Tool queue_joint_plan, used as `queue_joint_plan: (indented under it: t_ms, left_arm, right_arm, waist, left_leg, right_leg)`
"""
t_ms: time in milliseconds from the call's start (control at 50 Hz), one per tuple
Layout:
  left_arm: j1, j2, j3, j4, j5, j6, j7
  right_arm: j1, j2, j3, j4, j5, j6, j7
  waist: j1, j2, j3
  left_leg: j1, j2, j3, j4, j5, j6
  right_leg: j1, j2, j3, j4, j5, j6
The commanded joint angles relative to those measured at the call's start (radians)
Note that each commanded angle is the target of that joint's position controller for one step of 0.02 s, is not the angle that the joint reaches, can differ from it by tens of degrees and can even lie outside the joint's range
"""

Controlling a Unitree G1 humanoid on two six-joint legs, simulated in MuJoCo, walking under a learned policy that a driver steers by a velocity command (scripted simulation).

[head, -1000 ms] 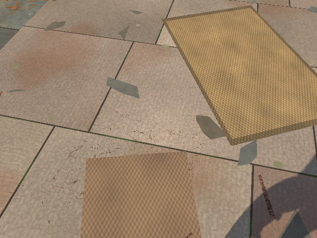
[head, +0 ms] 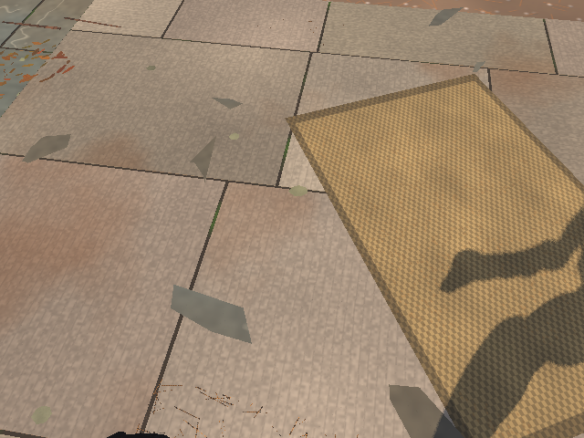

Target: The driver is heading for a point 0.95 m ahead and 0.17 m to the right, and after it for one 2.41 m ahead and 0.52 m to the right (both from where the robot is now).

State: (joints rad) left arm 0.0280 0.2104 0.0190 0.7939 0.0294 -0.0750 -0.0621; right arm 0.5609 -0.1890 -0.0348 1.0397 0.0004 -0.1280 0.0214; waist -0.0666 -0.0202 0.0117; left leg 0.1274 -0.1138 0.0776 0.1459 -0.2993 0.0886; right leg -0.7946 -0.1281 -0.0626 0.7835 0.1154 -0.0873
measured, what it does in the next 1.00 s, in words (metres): walks ahead, turning right: right foot, then left foot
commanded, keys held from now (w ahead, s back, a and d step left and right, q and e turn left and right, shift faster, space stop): w+shift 0.40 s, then w+e+shift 0.40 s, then e+shift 0.18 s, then shift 0.02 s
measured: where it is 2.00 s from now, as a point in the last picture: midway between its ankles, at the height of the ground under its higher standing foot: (295, 211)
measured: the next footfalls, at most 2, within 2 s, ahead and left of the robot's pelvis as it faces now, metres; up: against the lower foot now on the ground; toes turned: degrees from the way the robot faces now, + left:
right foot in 0.14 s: +0.36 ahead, -0.08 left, +0.00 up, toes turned -3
left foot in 0.60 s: +0.81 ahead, +0.11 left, +0.00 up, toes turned -3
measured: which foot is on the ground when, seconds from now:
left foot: down 0.00-0.16, up 0.18-0.58, down 0.60-0.98, up 1.00-1.00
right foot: up 0.00-0.12, down 0.14-0.58, up 0.60-1.00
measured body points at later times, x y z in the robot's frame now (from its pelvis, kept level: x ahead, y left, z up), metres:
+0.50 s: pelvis +0.49 -0.01 +0.00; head +0.52 -0.01 +0.44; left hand +0.37 +0.23 -0.14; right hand +0.73 -0.21 -0.08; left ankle +0.73 +0.14 -0.68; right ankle +0.32 -0.08 -0.73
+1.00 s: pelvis +0.95 -0.04 -0.02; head +0.97 -0.05 +0.43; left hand +1.25 +0.10 -0.10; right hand +0.81 -0.27 -0.15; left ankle +0.79 +0.12 -0.71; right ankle +1.11 -0.14 -0.71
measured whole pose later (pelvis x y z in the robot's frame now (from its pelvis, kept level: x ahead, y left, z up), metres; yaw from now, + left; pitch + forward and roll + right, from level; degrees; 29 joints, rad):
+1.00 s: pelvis +0.95 -0.04 -0.02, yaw -23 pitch -1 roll +3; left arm 0.03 0.28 0.05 0.70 -0.03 -0.05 -0.07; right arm 0.44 -0.24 -0.05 0.93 0.02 -0.09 -0.04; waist -0.05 -0.05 0.07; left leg 0.13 0.02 0.32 0.52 -0.46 -0.04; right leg -0.61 0.02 -0.14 0.65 0.09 -0.14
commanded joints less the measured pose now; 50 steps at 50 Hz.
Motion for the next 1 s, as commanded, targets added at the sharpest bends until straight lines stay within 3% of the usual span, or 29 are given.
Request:
queue_joint_plan:
  t_ms: [20,80,120,140,160,180,200,240,280,320,380,440,480,520,560,580,600,620,640,660,680,740,780,820,860,920,940,960,1000]
  left_arm:
    - [-0.135,0.036,-0.008,-0.080,-0.012,-0.010,-0.002]
    - [-0.077,0.088,0.008,-0.076,-0.009,-0.012,0.018]
    - [0.232,0.159,0.041,0.010,-0.012,-0.012,0.044]
    - [0.427,0.201,0.063,0.067,0.002,-0.009,0.061]
    - [0.531,0.287,0.088,0.082,0.032,-0.005,0.077]
    - [0.489,0.284,0.096,0.088,0.031,-0.005,0.055]
    - [0.391,0.213,0.089,0.088,0.013,-0.010,0.042]
    - [0.310,0.101,0.064,0.107,0.014,-0.028,0.036]
    - [0.313,0.059,0.043,0.139,0.005,-0.041,0.046]
    - [0.345,0.074,0.042,0.164,-0.017,-0.059,0.048]
    - [0.384,0.105,0.043,0.165,-0.023,-0.074,0.038]
    - [0.434,0.123,0.042,0.171,-0.044,-0.087,0.039]
    - [0.465,0.167,0.047,0.177,-0.043,-0.083,0.045]
    - [0.475,0.209,0.051,0.178,-0.033,-0.074,0.050]
    - [0.467,0.262,0.061,0.181,-0.011,-0.054,0.064]
    - [0.429,0.275,0.066,0.174,-0.005,-0.043,0.069]
    - [0.429,0.189,0.050,0.145,0.004,-0.042,0.068]
    - [0.596,-0.006,0.011,0.109,-0.063,-0.042,0.056]
    - [0.478,0.121,0.032,0.087,-0.066,-0.041,0.067]
    - [0.356,0.146,0.042,0.067,-0.057,-0.035,0.066]
    - [0.317,0.133,0.040,0.062,-0.046,-0.027,0.058]
    - [0.302,0.054,0.034,0.036,-0.011,0.023,0.029]
    - [0.227,0.033,0.028,-0.013,-0.005,0.049,0.013]
    - [0.138,0.029,0.020,-0.062,-0.003,0.054,0.002]
    - [0.088,0.028,0.010,-0.091,-0.004,0.049,-0.004]
    - [0.079,0.050,0.010,-0.083,0.006,0.037,-0.022]
    - [0.117,0.119,0.047,-0.099,-0.082,0.015,-0.016]
    - [0.184,0.175,0.064,-0.095,-0.089,0.013,-0.016]
    - [0.457,0.283,0.125,-0.030,-0.059,0.032,0.005]
  right_arm:
    - [-0.011,-0.137,-0.011,-0.055,0.007,-0.026,-0.013]
    - [0.003,-0.202,-0.017,-0.044,-0.018,-0.008,-0.032]
    - [-0.033,-0.247,-0.030,-0.040,-0.045,0.023,-0.052]
    - [-0.083,-0.242,-0.032,-0.054,-0.046,0.030,-0.053]
    - [-0.060,-0.115,-0.007,-0.095,-0.029,0.022,-0.034]
    - [0.029,-0.065,0.002,-0.118,0.030,0.001,-0.014]
    - [-0.114,-0.141,-0.009,-0.148,0.020,-0.003,-0.026]
    - [-0.238,-0.119,-0.004,-0.179,0.000,-0.002,-0.018]
    - [-0.217,-0.065,0.009,-0.191,-0.038,0.030,0.007]
    - [-0.284,-0.051,0.016,-0.224,-0.050,0.049,0.023]
    - [-0.486,-0.078,0.025,-0.309,-0.049,0.049,0.033]
    - [-0.619,-0.067,0.044,-0.357,-0.031,0.035,0.048]
    - [-0.660,-0.093,0.040,-0.374,-0.024,0.034,0.041]
    - [-0.644,-0.140,0.025,-0.381,-0.031,0.032,0.025]
    - [-0.427,-0.211,-0.005,-0.329,-0.031,0.028,-0.003]
    - [-0.222,-0.242,-0.022,-0.270,-0.032,0.026,-0.019]
    - [-0.044,-0.325,-0.048,-0.242,-0.055,0.027,-0.041]
    - [-0.062,-0.388,-0.067,-0.241,-0.099,0.024,-0.032]
    - [-0.120,-0.309,-0.065,-0.256,-0.070,0.031,-0.017]
    - [-0.215,-0.230,-0.049,-0.253,-0.063,0.024,-0.014]
    - [-0.248,-0.184,-0.041,-0.243,-0.062,0.019,-0.011]
    - [-0.214,-0.099,-0.018,-0.179,-0.039,0.006,-0.011]
    - [-0.214,-0.098,-0.019,-0.155,-0.013,-0.007,-0.007]
    - [-0.235,-0.083,-0.013,-0.152,-0.015,-0.017,-0.006]
    - [-0.276,-0.105,-0.014,-0.162,-0.016,-0.026,-0.011]
    - [-0.242,-0.192,-0.029,-0.165,0.003,-0.033,-0.036]
    - [-0.306,-0.337,-0.063,-0.227,0.027,-0.007,-0.068]
    - [-0.352,-0.361,-0.074,-0.253,0.036,0.012,-0.086]
    - [-0.389,-0.315,-0.071,-0.280,0.038,0.037,-0.089]
  waist:
    - [0.027,0.032,0.169]
    - [0.078,0.115,0.050]
    - [0.227,0.162,-0.121]
    - [0.320,0.145,-0.202]
    - [0.285,-0.042,-0.306]
    - [0.183,-0.259,-0.410]
    - [0.176,-0.100,-0.244]
    - [0.116,0.076,-0.051]
    - [0.037,0.036,0.007]
    - [0.021,0.012,0.079]
    - [0.050,0.015,0.155]
    - [0.087,0.017,0.170]
    - [0.103,0.004,0.160]
    - [0.087,-0.017,0.090]
    - [-0.023,-0.086,-0.072]
    - [-0.129,-0.079,-0.169]
    - [-0.170,-0.013,-0.301]
    - [-0.024,0.312,-0.460]
    - [-0.050,0.220,-0.414]
    - [-0.030,0.140,-0.213]
    - [-0.011,0.059,-0.129]
    - [0.063,0.095,-0.032]
    - [0.083,0.105,0.022]
    - [0.102,0.087,0.093]
    - [0.128,0.078,0.130]
    - [0.132,0.052,0.100]
    - [0.151,0.151,0.013]
    - [0.207,0.182,-0.047]
    - [0.320,0.116,-0.173]
  left_leg:
    - [-0.197,0.250,-0.067,-0.175,0.655,0.064]
    - [0.049,0.291,-0.039,0.051,1.246,0.035]
    - [0.054,0.316,-0.033,0.453,1.351,0.034]
    - [-0.103,0.285,-0.019,0.739,1.154,0.040]
    - [-0.439,0.168,-0.019,1.142,0.506,0.040]
    - [-0.765,0.016,-0.150,1.408,-0.147,0.025]
    - [-0.876,0.109,-0.182,1.384,-0.036,0.058]
    - [-0.832,0.180,-0.172,1.254,0.058,0.058]
    - [-0.755,0.221,-0.173,1.171,0.057,0.031]
    - [-0.813,0.258,-0.144,1.104,0.069,-0.001]
    - [-0.853,0.269,-0.058,0.854,0.253,-0.026]
    - [-0.633,0.221,0.009,0.551,0.484,-0.022]
    - [-0.611,0.184,0.016,0.452,0.523,-0.014]
    - [-0.575,0.128,0.022,0.395,0.430,0.001]
    - [-0.349,0.077,-0.017,0.395,0.249,0.021]
    - [-0.125,0.109,-0.036,0.373,0.216,0.021]
    - [0.116,0.309,-0.229,0.432,-0.054,0.025]
    - [0.379,0.612,-0.751,0.282,-0.339,0.121]
    - [0.287,0.570,-0.865,0.132,-0.438,0.096]
    - [0.118,0.520,-0.649,0.122,-0.339,0.064]
    - [-0.011,0.490,-0.510,0.109,-0.156,0.052]
    - [-0.198,0.419,-0.225,0.071,0.089,0.001]
    - [-0.238,0.405,-0.101,0.024,0.151,-0.022]
    - [-0.309,0.351,0.058,0.005,0.406,-0.045]
    - [-0.365,0.306,0.179,0.030,0.661,-0.052]
    - [-0.316,0.292,0.241,0.141,0.887,-0.073]
    - [-0.253,0.286,0.199,0.239,1.108,-0.096]
    - [-0.222,0.318,0.180,0.332,1.206,-0.101]
    - [-0.301,0.304,0.143,0.758,1.037,-0.105]
  right_leg:
    - [0.213,0.071,-0.078,-0.183,0.096,-0.026]
    - [0.309,0.183,-0.111,-0.235,-0.076,-0.062]
    - [0.602,0.219,-0.074,-0.252,-0.213,-0.097]
    - [0.842,0.154,-0.016,-0.265,-0.275,-0.123]
    - [1.117,-0.106,0.309,-0.234,-0.572,-0.179]
    - [1.281,-0.277,0.880,-0.445,-0.730,-0.293]
    - [1.167,-0.209,0.775,-0.511,-0.720,-0.242]
    - [0.856,-0.145,0.518,-0.565,-0.510,-0.189]
    - [0.665,-0.080,0.389,-0.617,-0.477,-0.147]
    - [0.596,-0.052,0.313,-0.677,-0.430,-0.141]
    - [0.539,0.015,0.169,-0.745,-0.195,-0.130]
    - [0.475,0.032,0.128,-0.806,0.022,-0.112]
    - [0.621,0.006,0.140,-0.808,0.171,-0.112]
    - [0.809,-0.013,0.142,-0.679,0.496,-0.097]
    - [0.880,-0.030,0.161,-0.366,0.710,-0.071]
    - [0.781,0.002,0.152,-0.107,0.572,-0.062]
    - [0.579,0.054,0.140,0.224,0.261,-0.067]
    - [0.207,0.185,0.127,0.605,-0.577,-0.039]
    - [0.114,0.150,0.161,0.670,-0.509,-0.067]
    - [0.066,0.093,0.148,0.627,-0.389,-0.065]
    - [0.089,0.060,0.141,0.585,-0.348,-0.060]
    - [0.141,0.002,0.129,0.548,-0.338,-0.044]
    - [0.071,-0.023,0.105,0.524,-0.301,-0.031]
    - [0.068,-0.005,0.046,0.427,-0.192,-0.022]
    - [0.150,0.034,-0.020,0.209,-0.079,-0.021]
    - [0.351,0.148,-0.156,-0.080,0.061,-0.031]
    - [0.415,0.172,-0.111,-0.051,0.003,-0.018]
    - [0.482,0.185,-0.094,-0.074,-0.039,-0.033]
    - [0.821,0.194,-0.020,-0.198,0.074,-0.096]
